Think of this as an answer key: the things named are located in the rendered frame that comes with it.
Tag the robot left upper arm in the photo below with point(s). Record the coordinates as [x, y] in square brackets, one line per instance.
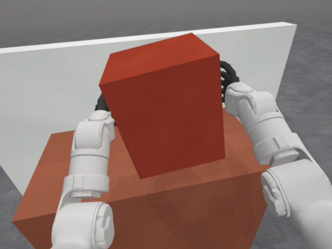
[84, 225]

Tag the pedestal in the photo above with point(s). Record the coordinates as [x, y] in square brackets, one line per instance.
[216, 205]

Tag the right robot forearm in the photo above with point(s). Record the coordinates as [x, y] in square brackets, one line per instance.
[273, 141]

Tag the left robot forearm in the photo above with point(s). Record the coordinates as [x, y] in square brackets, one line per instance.
[87, 177]

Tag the robot right upper arm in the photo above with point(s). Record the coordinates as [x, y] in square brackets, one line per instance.
[299, 191]

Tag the right robot hand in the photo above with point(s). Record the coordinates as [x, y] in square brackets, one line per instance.
[229, 77]

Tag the carton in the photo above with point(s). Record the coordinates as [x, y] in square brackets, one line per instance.
[166, 100]

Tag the left robot hand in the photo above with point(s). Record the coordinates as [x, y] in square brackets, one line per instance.
[102, 105]

